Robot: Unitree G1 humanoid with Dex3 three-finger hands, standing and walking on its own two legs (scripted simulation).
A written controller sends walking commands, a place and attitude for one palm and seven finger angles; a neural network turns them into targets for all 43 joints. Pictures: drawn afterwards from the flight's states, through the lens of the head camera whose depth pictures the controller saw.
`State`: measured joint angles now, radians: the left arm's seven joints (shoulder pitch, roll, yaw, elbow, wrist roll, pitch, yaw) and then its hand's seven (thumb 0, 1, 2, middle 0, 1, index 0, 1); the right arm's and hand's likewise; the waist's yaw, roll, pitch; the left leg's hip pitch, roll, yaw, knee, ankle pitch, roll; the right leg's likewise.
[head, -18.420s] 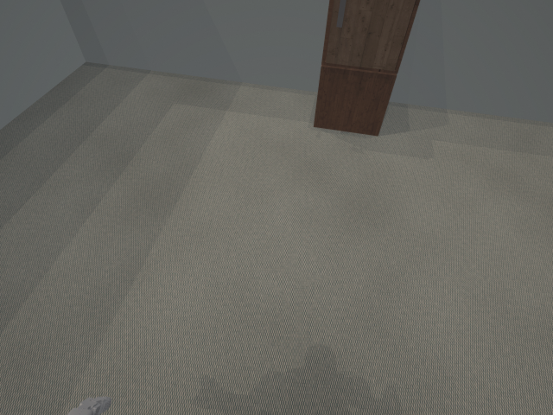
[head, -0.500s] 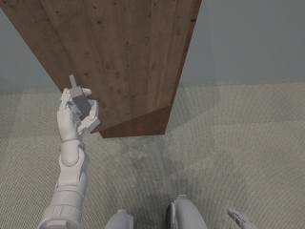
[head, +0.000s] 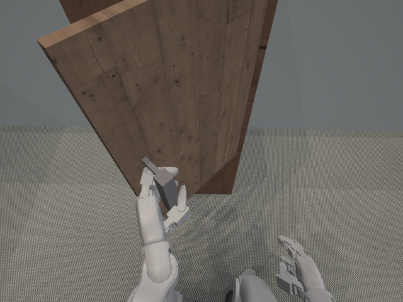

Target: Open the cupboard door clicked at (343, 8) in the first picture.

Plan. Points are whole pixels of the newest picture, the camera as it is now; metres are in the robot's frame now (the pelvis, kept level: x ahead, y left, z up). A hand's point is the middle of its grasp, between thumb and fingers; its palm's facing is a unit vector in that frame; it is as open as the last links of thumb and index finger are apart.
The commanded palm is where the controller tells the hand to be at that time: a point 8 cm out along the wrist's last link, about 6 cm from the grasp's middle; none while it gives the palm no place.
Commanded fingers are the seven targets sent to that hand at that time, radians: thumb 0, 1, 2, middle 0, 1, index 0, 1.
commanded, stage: open thumb and fingers to let go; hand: left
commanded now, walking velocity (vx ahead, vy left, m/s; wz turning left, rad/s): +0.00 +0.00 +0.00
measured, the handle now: (161, 186) +0.34 +0.10 +0.01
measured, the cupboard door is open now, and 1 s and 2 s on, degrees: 47 46 49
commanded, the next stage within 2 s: slide the hand sideways off the handle in 0.88 s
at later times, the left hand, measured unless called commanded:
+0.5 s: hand (179, 202) +0.30 +0.06 +0.02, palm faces +0.41 -0.91 -0.03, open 11.1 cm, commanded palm +0.25 +0.10 +0.02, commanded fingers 0.00 -0.50 0.30 -0.29 -1.15 -0.29 -1.15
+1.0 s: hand (181, 203) +0.30 +0.06 +0.02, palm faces +0.36 -0.93 -0.03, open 14.9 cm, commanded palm +0.26 +0.09 +0.02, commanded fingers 0.00 -0.50 0.30 -0.15 -0.30 -0.15 -0.30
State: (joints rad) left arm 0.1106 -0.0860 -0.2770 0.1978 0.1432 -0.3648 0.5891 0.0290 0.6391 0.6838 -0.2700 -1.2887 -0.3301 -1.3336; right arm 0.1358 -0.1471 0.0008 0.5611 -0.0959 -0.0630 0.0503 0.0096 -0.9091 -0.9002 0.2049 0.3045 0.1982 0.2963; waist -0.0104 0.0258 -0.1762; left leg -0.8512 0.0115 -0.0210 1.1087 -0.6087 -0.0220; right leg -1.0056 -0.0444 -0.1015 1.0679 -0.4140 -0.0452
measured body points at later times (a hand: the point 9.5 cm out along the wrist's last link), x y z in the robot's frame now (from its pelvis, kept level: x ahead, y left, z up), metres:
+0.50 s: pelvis -0.04 -0.02 -0.01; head +0.05 -0.04 +0.43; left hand +0.27 +0.11 +0.02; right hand +0.13 -0.25 -0.13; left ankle -0.05 +0.13 -0.66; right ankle +0.05 -0.10 -0.66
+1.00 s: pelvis -0.05 +0.00 -0.01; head +0.04 -0.01 +0.43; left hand +0.27 +0.10 +0.02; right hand +0.13 -0.21 -0.13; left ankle -0.05 +0.13 -0.66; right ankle +0.05 -0.10 -0.66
